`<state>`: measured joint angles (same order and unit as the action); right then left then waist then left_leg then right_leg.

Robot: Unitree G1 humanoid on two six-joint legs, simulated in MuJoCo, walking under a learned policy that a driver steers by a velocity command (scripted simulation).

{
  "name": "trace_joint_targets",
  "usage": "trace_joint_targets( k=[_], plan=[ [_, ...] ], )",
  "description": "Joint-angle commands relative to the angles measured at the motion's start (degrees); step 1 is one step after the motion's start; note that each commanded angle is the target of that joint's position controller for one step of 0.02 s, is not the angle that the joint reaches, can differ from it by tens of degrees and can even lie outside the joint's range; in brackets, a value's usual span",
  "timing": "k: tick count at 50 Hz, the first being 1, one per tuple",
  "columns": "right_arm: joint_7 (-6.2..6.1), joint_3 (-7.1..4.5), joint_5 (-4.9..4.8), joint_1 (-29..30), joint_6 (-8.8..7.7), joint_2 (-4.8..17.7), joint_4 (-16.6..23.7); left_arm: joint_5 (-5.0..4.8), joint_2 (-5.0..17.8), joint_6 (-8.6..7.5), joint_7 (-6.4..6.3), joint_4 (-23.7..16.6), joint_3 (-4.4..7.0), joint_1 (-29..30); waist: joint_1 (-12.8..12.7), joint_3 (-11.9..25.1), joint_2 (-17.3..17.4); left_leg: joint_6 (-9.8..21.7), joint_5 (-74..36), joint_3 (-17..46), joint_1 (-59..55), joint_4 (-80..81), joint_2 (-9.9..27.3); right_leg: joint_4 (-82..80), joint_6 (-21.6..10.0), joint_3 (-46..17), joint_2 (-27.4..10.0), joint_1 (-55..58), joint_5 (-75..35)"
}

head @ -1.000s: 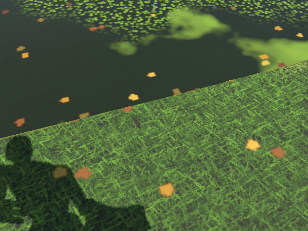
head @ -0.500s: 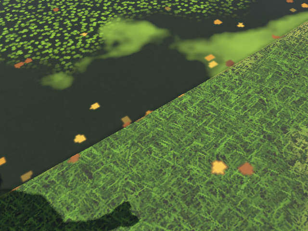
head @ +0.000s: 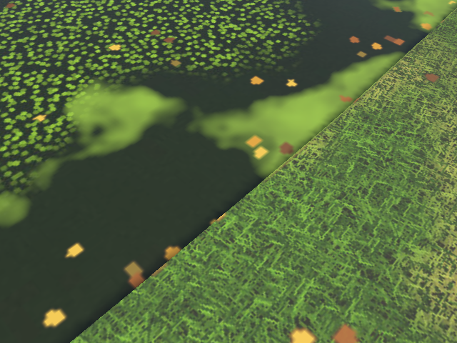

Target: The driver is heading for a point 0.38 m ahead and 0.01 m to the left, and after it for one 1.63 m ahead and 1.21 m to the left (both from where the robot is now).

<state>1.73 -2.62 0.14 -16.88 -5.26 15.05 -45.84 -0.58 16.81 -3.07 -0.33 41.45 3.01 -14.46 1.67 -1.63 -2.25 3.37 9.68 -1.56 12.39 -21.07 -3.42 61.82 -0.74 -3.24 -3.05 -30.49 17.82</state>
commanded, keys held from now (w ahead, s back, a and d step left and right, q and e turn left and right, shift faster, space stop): w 0.26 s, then q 0.74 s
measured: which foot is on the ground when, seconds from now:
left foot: down 0.00-0.30, up 0.32-0.78, down 0.80-1.00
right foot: up 0.00-0.28, down 0.30-0.82, up 0.84-1.00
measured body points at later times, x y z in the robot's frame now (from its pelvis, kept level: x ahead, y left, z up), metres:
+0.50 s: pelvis +0.25 -0.07 +0.00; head +0.29 -0.08 +0.45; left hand +0.38 +0.21 -0.10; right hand +0.35 -0.35 -0.13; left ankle +0.22 +0.09 -0.67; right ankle +0.30 -0.15 -0.74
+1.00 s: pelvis +0.32 -0.02 +0.00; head +0.37 +0.02 +0.44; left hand +0.38 +0.30 -0.12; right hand +0.57 -0.24 -0.08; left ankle +0.33 +0.08 -0.74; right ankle +0.37 -0.18 -0.67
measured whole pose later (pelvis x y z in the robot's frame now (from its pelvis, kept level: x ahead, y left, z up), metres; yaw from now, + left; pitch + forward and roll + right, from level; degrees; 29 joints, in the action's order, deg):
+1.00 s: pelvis +0.32 -0.02 +0.00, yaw +21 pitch +3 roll -2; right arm -0.7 -4.3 -0.2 -10.3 2.1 17.6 -35.6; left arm -0.1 18.5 0.5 -1.4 46.4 4.7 -3.3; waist 0.8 -4.3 -0.9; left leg 2.7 9.2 2.9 19.7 -26.6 -1.8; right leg 59.5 3.9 -2.1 -0.3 -29.5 25.2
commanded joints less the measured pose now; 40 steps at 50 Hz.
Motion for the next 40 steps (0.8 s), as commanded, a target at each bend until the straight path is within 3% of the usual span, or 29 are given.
trace_joint_targets(
  k=[1,6,10,12,13,14,15,16,17,18,19,20,21,23,25,30,35,38,39,40],
  plan=[
    [-0.57,-1.96,-0.51,1.2,-0.99,8.8,3.1,0.5,2.6,-0.72,-0.09,-4.5,0.53,1.8,-0.7,1.0,6.8,10.6,-9.9,14.7,-5.5,12.6,15.8,-7.5,1.3,-0.6,-3.5,-7.8,-4.9],
    [-1.05,-2.17,-1.15,-2.1,0.02,10.4,1.4,0.07,1.1,-1.58,0.96,-5.9,-0.3,10.4,2.3,-0.3,6.2,8.2,-12.7,7.5,-5.3,12.9,13.3,-24.7,1.8,1.7,-1.6,-3.4,-19.9],
    [-1.19,-2.31,-1.56,-5.8,1.09,11.1,-0.7,-0.51,2.0,-2.03,2.12,-7.7,-0.16,15.9,3.5,-1.8,6.4,7.6,-13.1,8.2,-10.1,11.0,16.2,-30.4,0.5,2.0,-0.3,-2.8,-19.7],
    [-1.49,-2.63,-1.72,-5.9,1.77,11.9,-1.3,-0.5,3.1,-2.23,2.61,-8.0,0.22,15.9,2.3,-1.6,6.8,6.7,-16.5,8.7,-13.5,8.7,17.8,-32.5,-1.1,2.0,0.3,-1.4,-15.9],
    [-1.67,-2.8,-1.75,-5.3,2.07,12.5,-1.3,-0.39,4.1,-2.3,2.66,-7.5,0.66,13.9,0.8,-0.4,7.2,6.0,-22.0,8.3,-14.4,6.0,17.8,-33.4,-2.0,2.8,1.2,2.0,-14.1],
    [-1.86,-2.64,-1.78,-4.4,2.44,12.2,-1.2,0.23,5.6,-2.45,2.41,-6.0,1.6,8.7,-2.5,2.4,6.8,4.5,-31.8,6.9,-13.4,-1.2,15.7,-36.1,-3.3,3.8,2.7,10.5,-15.2],
    [-2.03,-1.94,-1.32,-4.3,2.56,10.7,-0.7,1.14,8.5,-2.63,1.92,-4.0,2.84,0.9,-6.2,8.5,5.8,2.2,-32.6,5.2,-8.9,-12.0,12.2,-36.2,-5.3,2.6,0.9,23.7,-21.4],
    [-2.1,-0.42,0.77,-5.8,2.06,6.8,1.5,2.66,13.8,-2.48,1.29,-3.2,3.91,-7.4,-7.6,18.5,-3.6,-1.3,-12.0,3.0,6.4,-31.3,6.7,-31.1,-10.3,-11.5,-12.9,43.9,-37.3],
    [-1.9,0.78,-0.12,-13.3,1.45,2.8,0.3,2.26,13.5,-1.78,1.46,-2.6,3.71,-8.0,-5.1,26.0,-15.3,-3.9,27.8,6.1,20.8,-45.8,-0.3,-35.1,-17.5,-29.1,-22.9,53.7,-40.1],
    [-2.0,-1.1,-1.68,-9.5,1.49,9.7,-0.7,1.43,8.7,-1.38,1.45,-3.1,2.53,-7.0,-7.3,21.6,-7.0,-4.1,27.4,10.7,23.1,-50.5,2.2,-36.6,-15.3,-24.7,-20.3,47.7,-39.4],
    [-2.16,-1.66,-2.44,-5.1,1.75,10.4,0.8,0.99,6.8,-1.43,1.35,-3.1,1.75,-2.9,-6.0,14.0,-5.4,-4.3,24.4,9.1,25.6,-50.2,4.1,-37.3,-13.6,-16.3,-18.2,41.1,-43.6],
    [-2.57,-1.69,-2.0,-3.6,2.44,9.6,0.8,0.84,5.1,-1.48,1.46,-2.9,1.23,0.9,-4.1,10.6,-2.1,-5.1,21.1,7.5,24.7,-47.7,6.3,-39.1,-12.5,-11.4,-15.6,34.8,-44.0],
    [-2.83,-2.0,-1.35,-3.3,3.41,9.0,0.8,1.01,4.2,-1.71,1.55,-2.7,1.06,3.7,-2.4,7.7,-2.1,-5.6,18.1,7.3,21.4,-45.0,7.7,-41.1,-11.4,-7.5,-14.0,28.2,-44.4],
    [-3.19,-2.21,-1.43,-5.7,5.65,7.2,0.7,2.08,4.2,-2.29,1.52,-2.1,1.23,7.6,0.6,6.5,-4.6,-7.0,13.5,5.6,14.6,-44.3,7.8,-45.1,-12.0,-2.1,-12.4,19.3,-43.4],
    [-3.54,-2.47,-1.24,-4.9,6.86,6.4,2.2,2.28,5.2,-2.49,0.9,-1.3,1.57,9.7,1.5,5.1,-4.6,-7.8,10.0,5.1,15.2,-41.4,7.9,-47.3,-12.8,1.4,-12.8,16.9,-42.0],
    [-2.47,-2.26,-0.77,1.8,7.43,5.3,6.4,1.54,6.8,-0.76,-1.01,1.0,2.11,9.4,-0.6,4.8,-2.9,-6.9,-0.2,3.5,15.0,-28.9,9.3,-48.4,-12.3,7.2,-12.7,19.8,-34.3],
    [-0.94,-2.85,-0.7,7.1,8.42,6.5,10.6,0.29,9.5,1.47,-0.73,2.7,3.1,7.8,-2.5,3.5,-2.3,-4.9,4.6,0.7,15.1,-21.3,8.4,-44.4,-11.7,7.7,-15.4,25.2,-30.5],
    [-0.22,-3.27,-0.87,7.2,9.02,6.6,12.1,-0.99,10.2,2.36,-0.48,3.1,3.54,8.2,-1.6,3.5,-2.9,-2.6,5.5,-1.8,11.9,-13.7,6.6,-38.3,-9.1,8.2,-15.8,27.3,-31.7],
    [-0.3,-3.65,-0.79,5.5,8.91,7.1,12.0,-1.39,9.7,2.56,-0.55,3.5,3.51,7.9,-0.5,4.1,-2.0,-1.2,0.0,-2.5,7.3,-7.9,5.2,-33.8,-6.7,10.0,-14.1,26.1,-31.7],
    [-1.09,-4.97,-0.57,2.2,8.65,10.6,11.5,-0.78,8.4,2.47,-0.45,4.6,3.33,4.5,0.2,6.7,3.0,1.4,-16.0,1.3,-1.0,-3.1,5.7,-25.1,-2.7,12.9,-9.8,22.8,-28.1]
  ],
)
Keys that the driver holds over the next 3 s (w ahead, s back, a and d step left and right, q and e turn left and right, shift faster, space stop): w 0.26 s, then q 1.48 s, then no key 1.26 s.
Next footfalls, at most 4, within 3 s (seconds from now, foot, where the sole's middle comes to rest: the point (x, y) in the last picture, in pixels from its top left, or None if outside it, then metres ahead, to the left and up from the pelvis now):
0.30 right None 0.34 -0.15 -0.78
0.80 left None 0.37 0.09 -0.78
1.22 right None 0.45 -0.13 -0.78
1.64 left None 0.28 0.07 -0.78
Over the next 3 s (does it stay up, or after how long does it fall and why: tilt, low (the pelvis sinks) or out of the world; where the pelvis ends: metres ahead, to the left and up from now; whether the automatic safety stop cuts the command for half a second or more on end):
stays up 0.36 -0.04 0.00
